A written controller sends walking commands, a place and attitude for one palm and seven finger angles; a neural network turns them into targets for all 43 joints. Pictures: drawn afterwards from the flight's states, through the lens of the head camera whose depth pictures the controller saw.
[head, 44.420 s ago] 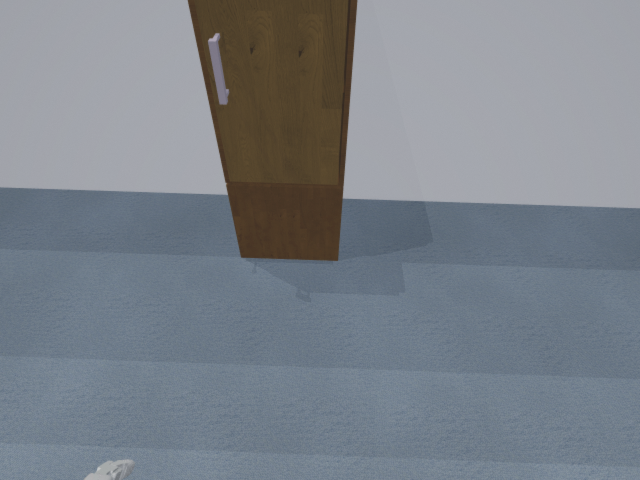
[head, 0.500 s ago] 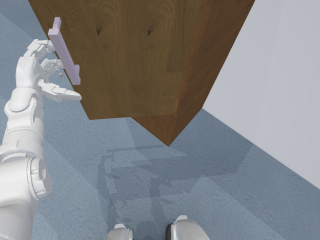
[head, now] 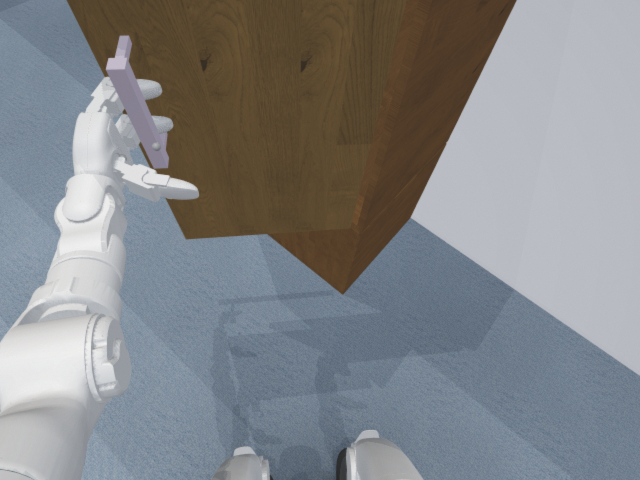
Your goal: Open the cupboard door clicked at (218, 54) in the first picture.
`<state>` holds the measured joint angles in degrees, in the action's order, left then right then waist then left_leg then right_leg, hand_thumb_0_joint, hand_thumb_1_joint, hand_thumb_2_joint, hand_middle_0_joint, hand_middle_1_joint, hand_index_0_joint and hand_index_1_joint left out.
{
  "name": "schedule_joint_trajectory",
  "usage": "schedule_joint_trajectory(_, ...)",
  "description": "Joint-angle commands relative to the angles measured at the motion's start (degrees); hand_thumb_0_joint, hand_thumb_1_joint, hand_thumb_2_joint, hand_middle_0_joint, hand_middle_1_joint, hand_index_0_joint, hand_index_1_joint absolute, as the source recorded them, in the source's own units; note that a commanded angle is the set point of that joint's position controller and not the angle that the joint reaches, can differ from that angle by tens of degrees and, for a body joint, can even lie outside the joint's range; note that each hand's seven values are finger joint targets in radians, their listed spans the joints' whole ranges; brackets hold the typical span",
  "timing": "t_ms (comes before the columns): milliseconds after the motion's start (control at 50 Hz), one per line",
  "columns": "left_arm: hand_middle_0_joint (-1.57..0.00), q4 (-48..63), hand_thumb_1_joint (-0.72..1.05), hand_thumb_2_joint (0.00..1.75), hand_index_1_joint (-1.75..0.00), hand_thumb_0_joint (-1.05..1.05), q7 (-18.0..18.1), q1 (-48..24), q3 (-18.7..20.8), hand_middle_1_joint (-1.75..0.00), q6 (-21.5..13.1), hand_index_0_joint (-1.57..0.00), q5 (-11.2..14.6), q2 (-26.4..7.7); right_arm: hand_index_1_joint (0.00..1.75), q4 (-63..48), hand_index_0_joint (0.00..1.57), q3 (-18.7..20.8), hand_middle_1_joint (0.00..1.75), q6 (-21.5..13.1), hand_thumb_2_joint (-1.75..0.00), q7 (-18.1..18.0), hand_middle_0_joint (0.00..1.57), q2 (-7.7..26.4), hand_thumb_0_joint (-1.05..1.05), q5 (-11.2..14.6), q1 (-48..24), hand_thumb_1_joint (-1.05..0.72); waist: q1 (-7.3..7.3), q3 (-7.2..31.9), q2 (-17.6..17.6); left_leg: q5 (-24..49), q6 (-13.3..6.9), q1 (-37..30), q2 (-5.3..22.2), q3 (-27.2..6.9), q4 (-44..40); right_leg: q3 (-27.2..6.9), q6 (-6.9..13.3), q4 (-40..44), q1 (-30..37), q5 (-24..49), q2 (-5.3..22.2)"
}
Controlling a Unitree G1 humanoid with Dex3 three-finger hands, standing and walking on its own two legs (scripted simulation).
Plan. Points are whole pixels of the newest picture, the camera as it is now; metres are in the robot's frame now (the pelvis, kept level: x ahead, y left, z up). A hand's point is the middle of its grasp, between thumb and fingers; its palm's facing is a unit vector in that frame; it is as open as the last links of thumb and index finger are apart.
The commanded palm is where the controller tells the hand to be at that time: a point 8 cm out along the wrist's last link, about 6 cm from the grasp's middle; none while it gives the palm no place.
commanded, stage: slide the fingers in behind the handle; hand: left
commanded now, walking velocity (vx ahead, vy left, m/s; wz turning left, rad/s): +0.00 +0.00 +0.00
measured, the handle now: (144, 108) +0.56 +0.19 +0.09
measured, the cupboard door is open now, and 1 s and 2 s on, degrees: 47 47 73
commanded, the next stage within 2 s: close the thumb around the handle in 0.42 s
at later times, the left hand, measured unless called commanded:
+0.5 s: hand (158, 145) +0.50 +0.17 +0.09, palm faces +0.02 -1.00 -0.01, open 14.0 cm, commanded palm +0.48 +0.22 +0.09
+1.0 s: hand (155, 148) +0.50 +0.17 +0.09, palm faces +0.03 -1.00 -0.01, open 8.1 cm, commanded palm +0.47 +0.22 +0.09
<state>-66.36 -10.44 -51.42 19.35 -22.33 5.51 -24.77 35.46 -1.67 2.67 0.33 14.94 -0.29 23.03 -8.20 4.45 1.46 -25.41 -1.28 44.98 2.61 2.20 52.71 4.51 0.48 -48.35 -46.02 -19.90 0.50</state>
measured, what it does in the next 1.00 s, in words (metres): stands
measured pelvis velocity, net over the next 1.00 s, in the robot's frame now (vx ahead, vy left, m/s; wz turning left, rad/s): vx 0.01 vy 0.01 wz -0.01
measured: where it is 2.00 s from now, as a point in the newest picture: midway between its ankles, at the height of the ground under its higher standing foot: outside the picture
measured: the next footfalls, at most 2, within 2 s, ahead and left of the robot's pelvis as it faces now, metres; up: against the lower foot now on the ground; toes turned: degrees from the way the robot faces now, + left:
none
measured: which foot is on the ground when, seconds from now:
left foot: down 0.00-1.00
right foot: down 0.00-1.00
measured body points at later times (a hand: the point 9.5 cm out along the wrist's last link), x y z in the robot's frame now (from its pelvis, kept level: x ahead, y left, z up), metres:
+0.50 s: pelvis +0.00 +0.00 +0.00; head +0.11 +0.01 +0.44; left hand +0.50 +0.22 +0.09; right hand +0.00 -0.26 -0.11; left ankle -0.01 +0.10 -0.69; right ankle +0.03 -0.12 -0.69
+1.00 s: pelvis +0.01 +0.01 +0.00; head +0.11 +0.01 +0.44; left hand +0.49 +0.23 +0.09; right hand +0.02 -0.26 -0.11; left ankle -0.01 +0.10 -0.69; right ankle +0.03 -0.12 -0.69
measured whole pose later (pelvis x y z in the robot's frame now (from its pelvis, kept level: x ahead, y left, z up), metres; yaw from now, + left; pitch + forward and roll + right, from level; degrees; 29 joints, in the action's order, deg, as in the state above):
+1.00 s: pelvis +0.01 +0.01 +0.00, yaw -1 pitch +18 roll -2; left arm -62.3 -9.1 -47.0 19.7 -22.4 6.3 -22.8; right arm 35.6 -0.8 2.6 0.7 15.1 -0.4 23.3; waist -7.8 5.6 1.9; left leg -26.0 -1.5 43.7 2.7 2.9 52.1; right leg 3.6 0.0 -47.5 -45.0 -20.0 0.2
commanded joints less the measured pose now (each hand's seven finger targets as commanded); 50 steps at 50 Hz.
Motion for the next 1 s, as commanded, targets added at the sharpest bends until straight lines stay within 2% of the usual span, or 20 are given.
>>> schedule_joint_trajectory(0,-0.3,13.06,-0.5,0.3,-1.2,0.0,0.11,-27.64,0.1,-1.2,-4.49,-0.3,0.62,-10.07,0.3,-2.47,0.2,3.8,0.3,-1.3,-0.9,-0.82,0.2,10.01,0.0,-0.33,8.84,-0.9,-1.6,27.78,4.87,22.05,0.39,-17.4,-1.57,-4.48,-5.58,-2.33,0.67,3.25,11.25,16.73,-2.68)
schedule_joint_trajectory(60,-0.3,13.38,-0.5,0.3,-1.2,0.0,1.1,-27.11,2.04,-1.2,-4.78,-0.3,0.54,-12.04,0.3,-2.52,0.2,3.7,0.3,-1.41,-0.9,-0.69,0.2,10.1,0.0,-0.57,9.28,-0.9,-0.88,27.78,4.29,22.13,0.18,-16.19,-1.78,-4.18,-5.65,-2.47,0.7,3.23,12.86,17.26,-2.74)
schedule_joint_trajectory(160,-0.3,11.44,-0.5,0.3,-1.2,0.0,1.03,-26.9,1.92,-1.2,-4.51,-0.3,-0.22,-12.85,0.3,-2.67,0.2,3.63,0.3,-1.19,-0.9,-0.98,0.2,10.23,0.0,-0.27,9.13,-0.9,-1.6,24.97,1.68,18.44,-0.31,-12.7,-2.02,-3.72,-6.12,-2.92,0.57,3.9,13.91,16.13,-2.68)
schedule_joint_trajectory(200,-0.3,10.61,-0.5,0.3,-1.2,0.0,0.8,-28.02,0.26,-1.2,-4.13,-0.3,-0.23,-11.03,0.3,-2.5,0.2,3.51,0.3,-1.31,-0.9,-1.02,0.2,10.12,0.0,-0.16,8.66,-0.9,-2.15,23.43,3.56,16.15,-0.16,-12.75,-1.99,-3.69,-6.41,-2.78,0.52,4.31,11.71,13.78,-2.57)
schedule_joint_trajectory(280,-0.3,11.77,-0.5,0.3,-1.2,0.0,0.63,-26.34,2.92,-1.2,-4.59,-0.3,0.35,-13.63,0.3,-2.86,0.2,3.64,0.3,-1.45,-0.9,-1.1,0.2,10.4,0.0,-0.28,9.08,-0.9,-0.76,27.5,5.14,19.8,0.09,-15.03,-2.02,-3.78,-5.98,-2.89,0.74,3.69,13.2,16.27,-2.59)
schedule_joint_trajectory(300,-0.3,11.41,-0.5,0.3,-1.2,0.0,0.52,-26.36,2.57,-1.2,-4.39,-0.3,0.45,-13.28,0.3,-2.65,0.2,3.55,0.3,-1.42,-0.9,-1.09,0.2,10.31,0.0,-0.32,9.21,-0.9,-1.25,27.41,3.24,20.31,-0.02,-14.49,-1.9,-3.83,-5.9,-2.77,0.56,3.56,13.68,16.99,-2.66)
schedule_joint_trajectory(320,-0.3,11.4,-0.5,0.3,-1.2,0.0,0.27,-26.15,1.51,-1.2,-4.25,-0.3,0.41,-12.1,0.3,-2.8,0.2,3.52,0.3,-1.4,-0.9,-1.05,0.2,10.12,0.0,-0.22,9.0,-0.9,-1.2,26.3,4.34,20.31,0.01,-14.09,-1.97,-3.48,-5.9,-2.84,0.61,3.73,13.47,17.23,-2.64)
schedule_joint_trajectory(380,-0.3,10.7,-0.5,0.3,-1.2,0.0,0.37,-25.94,2.69,-1.2,-4.15,-0.3,0.19,-13.84,0.3,-2.82,0.2,3.53,0.3,-1.23,-0.9,-1.08,0.2,10.37,0.0,-0.22,9.17,-0.9,-1.24,25.15,3.37,19.09,-0.07,-13.13,-1.9,-3.65,-6.05,-2.78,0.54,3.81,13.14,16.29,-2.66)
schedule_joint_trajectory(420,-0.3,12.59,-0.5,0.3,-1.2,0.0,0.52,-27.07,2.02,-1.2,-4.34,-0.3,0.27,-12.76,0.3,-3.07,0.2,3.65,0.3,-1.28,-0.9,-0.97,0.2,10.19,0.0,-0.31,9.02,-0.9,-1.21,26.3,4.94,20.18,-0.03,-14.47,-1.96,-3.58,-5.96,-2.81,0.58,3.69,13.09,16.93,-2.7)
schedule_joint_trajectory(460,-0.3,12.99,-0.5,0.3,-1.2,0.0,0.58,-24.9,4.2,-1.2,-4.66,-0.3,0.42,-15.13,0.3,-3.26,0.2,3.71,0.3,-1.21,-0.9,-1.02,0.2,10.47,0.0,-0.42,9.47,-0.9,-0.32,28.25,4.07,22.39,0.01,-14.96,-1.87,-3.73,-5.66,-2.72,0.72,3.14,14.45,18.48,-2.79)
schedule_joint_trajectory(500,-0.3,13.06,-0.5,0.3,-1.2,0.0,0.45,-24.44,2.98,-1.2,-4.46,-0.3,0.8,-13.19,0.3,-3.35,0.2,3.72,0.3,-1.12,-0.9,-0.91,0.2,10.13,0.0,-0.23,9.02,-0.9,-0.73,27.65,3.48,22.47,0.01,-14.56,-1.87,-3.34,-5.81,-2.74,0.43,3.46,14.78,19.24,-2.75)
schedule_joint_trajectory(540,-0.31,12.4,-0.39,0.35,-1.21,0.0,0.13,-24.41,2.03,-1.21,-4.11,-0.31,0.62,-12.38,0.3,-3.37,0.2,3.74,0.3,-1.06,-0.9,-0.89,0.2,10.2,0.0,-0.17,8.87,-0.9,-1.13,25.99,2.85,20.8,-0.01,-13.88,-1.81,-3.32,-6.03,-2.65,0.41,3.76,13.98,17.92,-2.79)
schedule_joint_trajectory(580,-0.32,14.37,-0.28,0.4,-1.22,0.0,0.1,-25.96,1.92,-1.22,-4.65,-0.32,0.36,-12.76,0.3,-3.11,0.2,3.84,0.3,-1.02,-0.9,-0.95,0.2,10.2,0.0,-0.19,8.95,-0.9,-0.91,26.94,5.64,22.9,0.27,-16.33,-1.65,-3.92,-5.93,-2.44,0.66,3.34,12.53,18.06,-2.78)
schedule_joint_trajectory(680,-0.34,14.39,0.0,0.52,-1.25,0.0,0.17,-23.59,1.98,-1.25,-4.76,-0.34,1.46,-11.14,0.3,-3.02,0.2,3.99,0.3,-1.05,-0.9,-0.82,0.2,10.12,0.0,-0.24,8.78,-0.9,-0.43,28.23,4.56,25.2,0.5,-18.13,-1.47,-4.1,-5.69,-2.18,0.65,3.39,12.64,18.81,-2.98)
schedule_joint_trajectory(700,-0.34,13.52,0.06,0.54,-1.26,0.0,0.16,-24.08,1.57,-1.26,-4.49,-0.34,1.62,-10.72,0.3,-2.85,0.2,3.87,0.3,-1.11,-0.9,-0.83,0.2,10.09,0.0,-0.21,8.48,-0.9,-1.02,26.34,3.95,23.64,0.46,-16.92,-1.46,-3.91,-5.82,-2.15,0.55,3.62,12.25,18.25,-2.96)
schedule_joint_trajectory(800,-0.36,14.42,0.34,0.66,-1.29,0.0,0.38,-22.04,2.38,-1.29,-4.86,-0.36,1.28,-11.65,0.3,-3.13,0.2,3.93,0.3,-1.05,-0.9,-0.74,0.2,10.03,0.0,-0.17,8.41,-0.9,-0.06,26.87,3.16,25.16,0.4,-16.48,-1.54,-3.81,-5.97,-2.21,0.64,3.3,14.01,19.89,-2.93)
schedule_joint_trajectory(840,-0.37,16.03,0.45,0.71,-1.3,0.0,0.4,-23.9,1.44,-1.3,-5.09,-0.37,1.2,-10.85,0.3,-3.04,0.2,4.01,0.3,-1.08,-0.9,-0.61,0.2,9.89,0.0,-0.23,8.23,-0.9,-0.4,27.09,3.97,24.49,0.41,-16.91,-1.57,-3.78,-5.97,-2.31,0.56,3.42,13.72,19.4,-2.92)
schedule_joint_trajectory(900,-0.38,18.16,0.62,0.78,-1.32,0.0,0.5,-21.6,1.29,-1.32,-5.53,-0.38,1.15,-10.51,0.3,-3.37,0.2,4.18,0.3,-1.06,-0.9,-0.48,0.2,9.75,0.0,-0.12,8.1,-0.9,0.59,29.31,7.25,30.24,1.01,-20.34,-1.21,-4.16,-5.65,-2.15,0.76,2.87,13.17,21.22,-2.91)
schedule_joint_trajectory(920,-0.38,19.4,0.68,0.8,-1.33,0.0,0.49,-21.87,-0.15,-1.33,-5.55,-0.38,1.46,-8.49,0.3,-3.3,0.2,4.28,0.3,-1.08,-0.9,-0.35,0.2,9.56,0.0,-0.19,8.02,-0.9,0.11,29.95,6.77,31.3,1.06,-21.55,-1.02,-4.23,-5.48,-1.99,0.66,3.01,12.83,21.58,-3.04)
schedule_joint_trajectory(980,-0.4,18.92,0.84,0.88,-1.34,0.0,0.78,-20.6,0.84,-1.34,-5.23,-0.4,1.71,-9.52,0.3,-3.02,0.2,4.37,0.3,-0.96,-0.9,-0.3,0.2,9.77,0.0,-0.11,8.12,-0.9,0.2,28.29,5.4,31.48,0.99,-20.44,-0.93,-4.16,-5.72,-2.0,0.59,3.22,13.5,22.25,-3.17)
